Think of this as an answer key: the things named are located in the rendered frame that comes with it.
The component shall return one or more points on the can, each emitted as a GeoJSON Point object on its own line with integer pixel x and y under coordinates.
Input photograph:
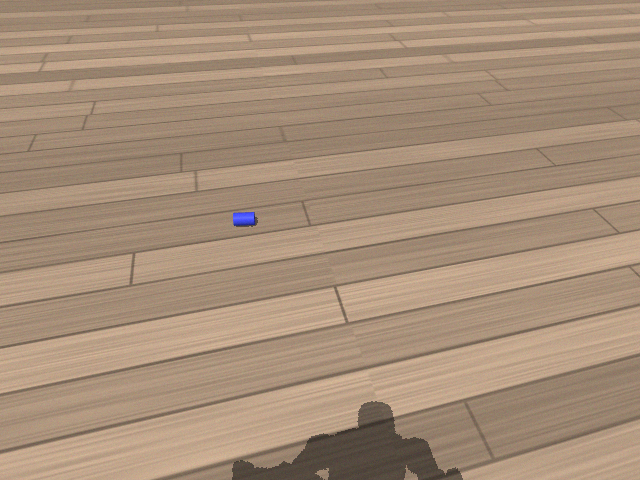
{"type": "Point", "coordinates": [244, 218]}

